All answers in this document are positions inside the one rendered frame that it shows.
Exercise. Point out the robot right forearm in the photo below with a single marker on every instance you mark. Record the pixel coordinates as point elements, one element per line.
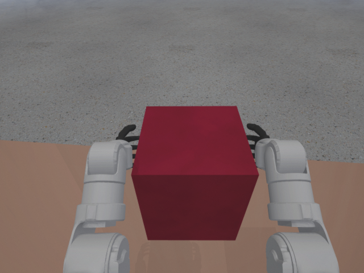
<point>290,191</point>

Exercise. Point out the right robot upper arm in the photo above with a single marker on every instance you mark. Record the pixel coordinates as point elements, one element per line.
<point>291,252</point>

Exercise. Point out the robot left forearm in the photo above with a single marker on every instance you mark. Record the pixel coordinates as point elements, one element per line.
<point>102,198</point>

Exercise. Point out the robot left hand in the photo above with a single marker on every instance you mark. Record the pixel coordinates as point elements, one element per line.
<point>124,132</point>

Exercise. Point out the robot right hand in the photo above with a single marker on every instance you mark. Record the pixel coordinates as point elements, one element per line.
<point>259,131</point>

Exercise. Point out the left robot upper arm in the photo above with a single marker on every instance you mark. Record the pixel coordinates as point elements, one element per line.
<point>98,253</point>

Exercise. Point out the carton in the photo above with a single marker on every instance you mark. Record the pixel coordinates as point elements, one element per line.
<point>193,173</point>

